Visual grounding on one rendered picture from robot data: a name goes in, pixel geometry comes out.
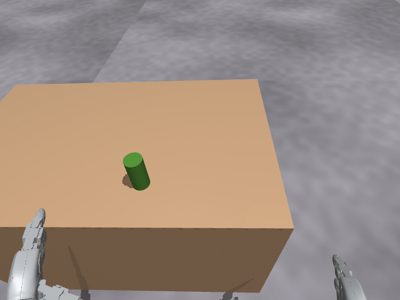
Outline right robot hand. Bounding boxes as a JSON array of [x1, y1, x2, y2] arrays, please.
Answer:
[[332, 254, 367, 300]]

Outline can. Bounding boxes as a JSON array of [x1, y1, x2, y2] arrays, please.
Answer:
[[123, 152, 150, 191]]

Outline left robot hand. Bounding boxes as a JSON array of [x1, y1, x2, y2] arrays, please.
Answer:
[[6, 208, 83, 300]]

